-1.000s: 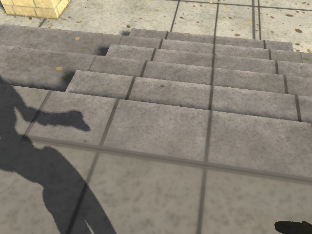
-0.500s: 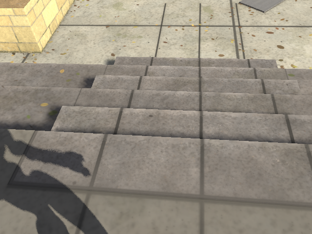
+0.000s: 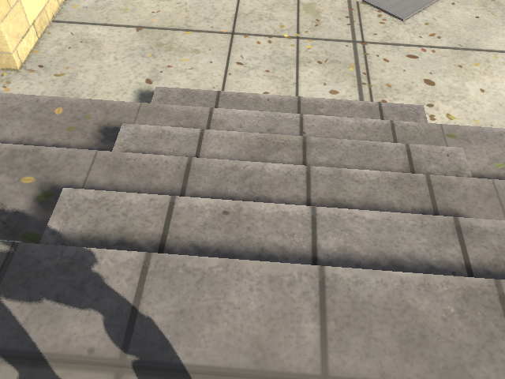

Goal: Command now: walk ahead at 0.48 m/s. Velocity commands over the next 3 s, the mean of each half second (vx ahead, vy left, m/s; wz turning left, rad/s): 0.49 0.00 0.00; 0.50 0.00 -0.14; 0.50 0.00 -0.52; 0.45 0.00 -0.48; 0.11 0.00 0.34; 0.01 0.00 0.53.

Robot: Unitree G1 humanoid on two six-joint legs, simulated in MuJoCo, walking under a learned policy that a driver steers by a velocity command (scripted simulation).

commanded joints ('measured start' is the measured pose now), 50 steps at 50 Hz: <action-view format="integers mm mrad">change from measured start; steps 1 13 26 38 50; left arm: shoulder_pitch -9 -283 -27 169 150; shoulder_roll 51 46 70 128 54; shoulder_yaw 14 -2 18 38 41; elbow -69 -181 -62 53 -3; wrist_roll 13 0 22 -6 -20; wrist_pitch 1 -26 -31 16 46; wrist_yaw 3 -57 -34 2 27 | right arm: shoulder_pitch -34 131 43 -325 -71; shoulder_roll -139 -194 -90 -82 -68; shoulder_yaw -32 -41 -19 -9 -31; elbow -47 54 -14 -137 -35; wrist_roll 3 23 14 13 -19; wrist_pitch -26 23 30 -10 -24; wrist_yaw -10 -39 -40 10 -7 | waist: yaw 25 -26 -8 92 12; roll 100 105 -24 8 170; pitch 19 40 -7 69 -57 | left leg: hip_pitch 54 279 -430 -463 38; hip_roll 259 308 203 132 334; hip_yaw -218 -128 -115 -83 -245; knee -214 -85 734 185 -130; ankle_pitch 219 463 -41 230 32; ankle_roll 170 107 -60 -45 103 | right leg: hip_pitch -144 -38 347 548 -26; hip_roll -45 69 -100 -125 -15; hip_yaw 33 -25 177 93 109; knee -96 -582 -962 -865 95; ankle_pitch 114 226 169 286 -60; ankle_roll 25 -47 -247 -182 -15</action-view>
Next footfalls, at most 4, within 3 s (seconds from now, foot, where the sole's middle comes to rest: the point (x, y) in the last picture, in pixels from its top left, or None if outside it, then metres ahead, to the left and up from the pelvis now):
0.32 right None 0.37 -0.13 -0.78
0.84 left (209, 318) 0.66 0.11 -0.78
1.40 right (307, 281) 0.78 -0.17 -0.78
1.80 left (277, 225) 1.09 -0.11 -0.93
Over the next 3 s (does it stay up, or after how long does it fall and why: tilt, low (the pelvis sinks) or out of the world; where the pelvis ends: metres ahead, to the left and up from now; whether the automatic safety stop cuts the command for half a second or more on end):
stays up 1.04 -0.24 -0.17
